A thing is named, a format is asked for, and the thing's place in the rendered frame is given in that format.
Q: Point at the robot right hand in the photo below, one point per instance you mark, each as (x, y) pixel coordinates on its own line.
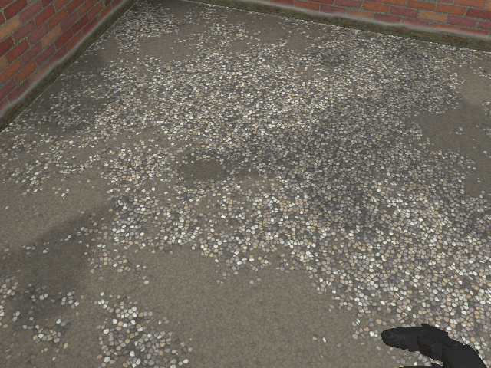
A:
(435, 344)

